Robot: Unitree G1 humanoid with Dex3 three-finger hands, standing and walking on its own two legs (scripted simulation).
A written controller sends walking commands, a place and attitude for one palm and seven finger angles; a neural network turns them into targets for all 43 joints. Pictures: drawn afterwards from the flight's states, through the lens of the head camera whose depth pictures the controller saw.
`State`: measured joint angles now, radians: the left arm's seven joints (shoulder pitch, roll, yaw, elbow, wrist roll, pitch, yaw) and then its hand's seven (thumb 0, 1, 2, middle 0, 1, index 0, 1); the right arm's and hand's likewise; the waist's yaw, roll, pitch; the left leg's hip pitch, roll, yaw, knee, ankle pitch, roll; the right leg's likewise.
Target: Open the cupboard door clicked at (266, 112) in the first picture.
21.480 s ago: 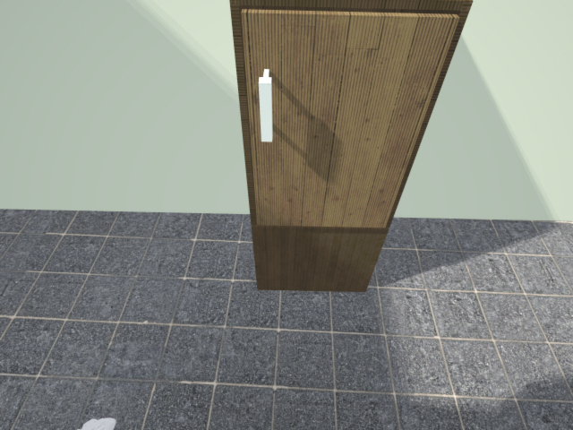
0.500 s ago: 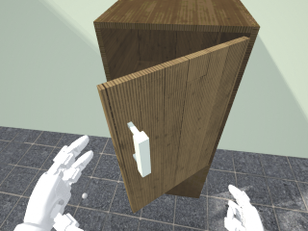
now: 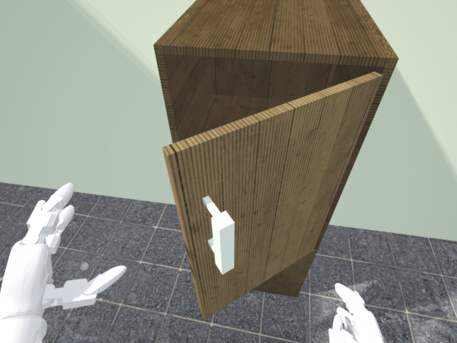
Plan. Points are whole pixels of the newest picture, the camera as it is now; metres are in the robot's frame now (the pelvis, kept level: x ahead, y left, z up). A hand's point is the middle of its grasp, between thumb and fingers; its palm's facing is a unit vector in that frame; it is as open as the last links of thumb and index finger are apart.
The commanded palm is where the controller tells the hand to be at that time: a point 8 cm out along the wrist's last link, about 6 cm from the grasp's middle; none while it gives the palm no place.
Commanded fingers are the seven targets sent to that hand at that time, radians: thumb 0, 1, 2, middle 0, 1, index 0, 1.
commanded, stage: draw the hand back to the body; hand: left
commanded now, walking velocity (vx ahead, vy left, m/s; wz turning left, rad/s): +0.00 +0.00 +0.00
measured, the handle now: (217, 235) +0.27 +0.06 +0.09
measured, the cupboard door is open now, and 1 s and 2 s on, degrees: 41 41 41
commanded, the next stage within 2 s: step back with the hand held close in 0.68 s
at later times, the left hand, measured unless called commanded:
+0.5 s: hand (66, 235) +0.20 +0.25 +0.16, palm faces +0.44 -0.81 -0.38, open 7.7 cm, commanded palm +0.15 +0.29 +0.18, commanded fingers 0.00 0.90 0.90 -0.20 -0.30 -0.20 -0.30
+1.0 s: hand (68, 235) +0.20 +0.24 +0.16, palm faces +0.39 -0.80 -0.46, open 7.4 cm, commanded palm +0.14 +0.28 +0.18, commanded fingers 0.00 0.90 0.90 -0.20 -0.30 -0.20 -0.30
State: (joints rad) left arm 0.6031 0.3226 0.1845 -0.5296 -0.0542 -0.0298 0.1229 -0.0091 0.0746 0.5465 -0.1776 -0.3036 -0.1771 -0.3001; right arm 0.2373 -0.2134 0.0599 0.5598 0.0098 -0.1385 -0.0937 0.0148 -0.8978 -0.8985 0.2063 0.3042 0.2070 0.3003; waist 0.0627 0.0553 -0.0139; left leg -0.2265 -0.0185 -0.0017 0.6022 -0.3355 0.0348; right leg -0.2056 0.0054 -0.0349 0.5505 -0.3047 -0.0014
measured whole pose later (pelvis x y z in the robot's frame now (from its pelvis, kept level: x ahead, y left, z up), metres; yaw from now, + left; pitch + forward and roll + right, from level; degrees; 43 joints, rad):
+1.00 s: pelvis -0.01 -0.01 +0.01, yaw -3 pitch -2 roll -1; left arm 0.50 0.36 0.37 -0.38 -0.05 -0.14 0.12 0.01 0.89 0.90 -0.21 -0.30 -0.21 -0.30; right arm 0.17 -0.24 0.01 0.58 0.01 -0.03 -0.06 0.01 -0.90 -0.90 0.21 0.30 0.21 0.30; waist 0.03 0.07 0.02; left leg -0.18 0.01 0.03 0.46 -0.25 0.02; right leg -0.18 0.04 0.00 0.41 -0.20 -0.02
